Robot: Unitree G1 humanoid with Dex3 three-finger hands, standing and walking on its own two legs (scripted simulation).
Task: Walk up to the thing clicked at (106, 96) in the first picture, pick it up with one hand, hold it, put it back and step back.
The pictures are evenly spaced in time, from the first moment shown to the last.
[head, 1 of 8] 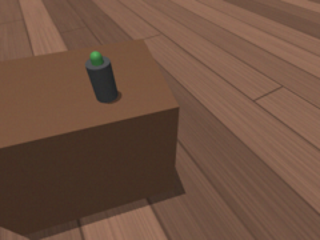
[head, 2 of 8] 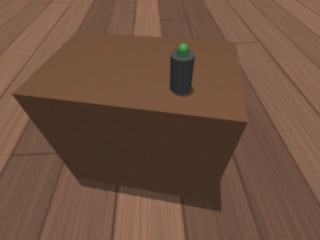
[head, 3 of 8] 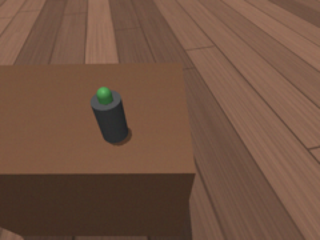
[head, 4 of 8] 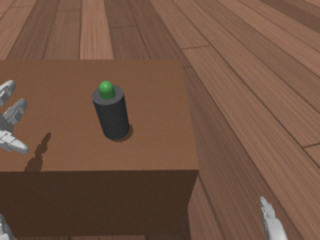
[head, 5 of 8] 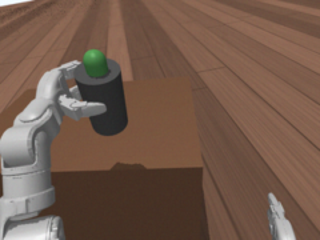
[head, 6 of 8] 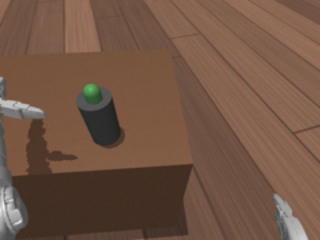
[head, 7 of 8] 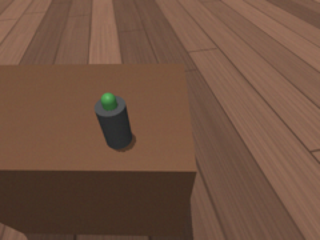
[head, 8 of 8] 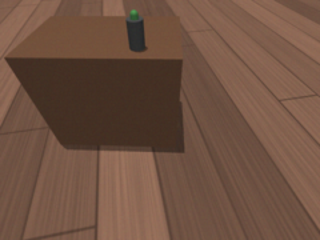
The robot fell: no
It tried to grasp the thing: yes
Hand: left
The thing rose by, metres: 0.21
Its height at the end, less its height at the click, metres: +0.00
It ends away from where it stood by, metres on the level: 0.03
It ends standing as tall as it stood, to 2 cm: yes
